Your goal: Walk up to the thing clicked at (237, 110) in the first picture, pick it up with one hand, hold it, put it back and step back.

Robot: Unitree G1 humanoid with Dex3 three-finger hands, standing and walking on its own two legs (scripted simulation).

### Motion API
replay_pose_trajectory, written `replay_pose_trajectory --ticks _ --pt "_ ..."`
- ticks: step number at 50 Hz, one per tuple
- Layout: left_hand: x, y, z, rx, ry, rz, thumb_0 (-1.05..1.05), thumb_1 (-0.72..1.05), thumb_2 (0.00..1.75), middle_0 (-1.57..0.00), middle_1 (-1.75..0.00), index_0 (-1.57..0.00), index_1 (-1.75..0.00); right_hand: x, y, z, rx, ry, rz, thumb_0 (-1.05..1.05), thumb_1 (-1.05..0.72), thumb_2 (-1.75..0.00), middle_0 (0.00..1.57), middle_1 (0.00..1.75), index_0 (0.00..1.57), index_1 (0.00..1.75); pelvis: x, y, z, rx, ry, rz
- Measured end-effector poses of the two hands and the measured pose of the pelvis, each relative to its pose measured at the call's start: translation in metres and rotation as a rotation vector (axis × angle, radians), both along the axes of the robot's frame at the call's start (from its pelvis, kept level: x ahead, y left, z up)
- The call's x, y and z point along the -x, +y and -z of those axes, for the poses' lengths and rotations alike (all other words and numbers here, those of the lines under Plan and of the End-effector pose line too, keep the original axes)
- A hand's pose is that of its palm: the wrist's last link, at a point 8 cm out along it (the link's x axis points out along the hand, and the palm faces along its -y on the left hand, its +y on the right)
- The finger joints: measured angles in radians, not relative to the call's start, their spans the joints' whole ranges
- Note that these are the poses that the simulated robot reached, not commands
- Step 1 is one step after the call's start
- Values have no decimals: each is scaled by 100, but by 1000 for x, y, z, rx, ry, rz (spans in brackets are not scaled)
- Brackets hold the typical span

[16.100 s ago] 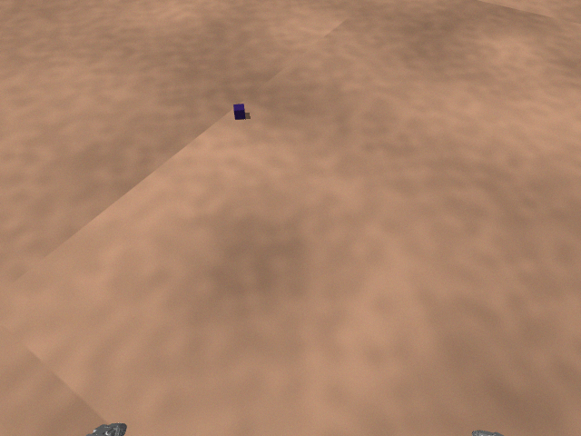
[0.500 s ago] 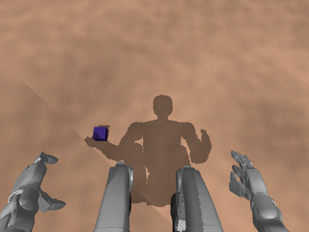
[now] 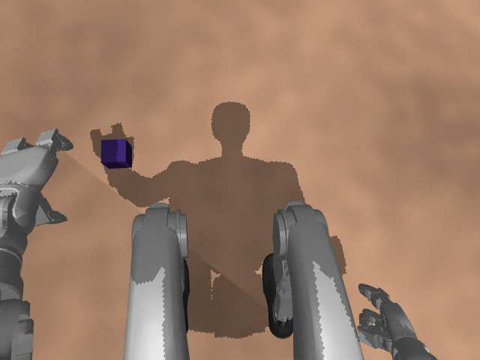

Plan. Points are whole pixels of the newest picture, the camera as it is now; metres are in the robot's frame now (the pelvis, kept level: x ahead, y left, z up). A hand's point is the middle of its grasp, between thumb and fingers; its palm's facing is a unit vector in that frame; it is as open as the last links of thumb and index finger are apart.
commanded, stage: rise first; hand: left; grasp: from above
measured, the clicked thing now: (117, 154) +0.49 +0.30 -0.37
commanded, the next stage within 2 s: approach in 1.00 s
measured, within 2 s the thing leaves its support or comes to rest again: neither
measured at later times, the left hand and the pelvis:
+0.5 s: hand (67, 172) +0.40 +0.34 -0.20, palm faces -0.47 -0.06 -0.88, open 14.1 cm; pelvis +0.01 +0.01 -0.05, yaw -2 degrees
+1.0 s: hand (80, 163) +0.43 +0.33 -0.23, palm faces -0.46 -0.07 -0.89, open 14.2 cm; pelvis +0.01 +0.01 -0.07, yaw -3 degrees
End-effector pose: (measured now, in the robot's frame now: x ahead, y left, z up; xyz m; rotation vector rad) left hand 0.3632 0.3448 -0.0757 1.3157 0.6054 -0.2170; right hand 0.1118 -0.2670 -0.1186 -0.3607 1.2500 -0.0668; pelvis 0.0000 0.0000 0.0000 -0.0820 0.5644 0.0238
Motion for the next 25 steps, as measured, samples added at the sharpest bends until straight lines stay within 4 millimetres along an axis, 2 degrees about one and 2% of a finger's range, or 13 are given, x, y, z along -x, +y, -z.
replay_pose_trajectory --ticks 4,8,17,25 --pt "-10 -1 14 -14 -15 54 0 -45 97 -6 -102 -8 -101 13 -2 4 23 41 5 0 -84 -88 21 30 20 29 0 2 11 11 -2 2" --pt "-19 0 28 -37 -34 89 0 -45 97 -7 -100 -8 -98 17 -4 8 45 68 1 0 -85 -88 21 30 20 29 -1 5 20 21 -1 3" --pt "-33 3 54 -106 -50 130 0 -47 98 -8 -95 -9 -94 8 0 21 58 87 -24 0 -88 -89 21 30 20 29 -3 9 37 34 0 1" --pt "-46 -3 67 -135 -45 169 0 -48 97 -8 -95 -9 -94 3 5 33 42 97 -43 0 -90 -89 21 30 20 29 -5 9 46 36 5 6"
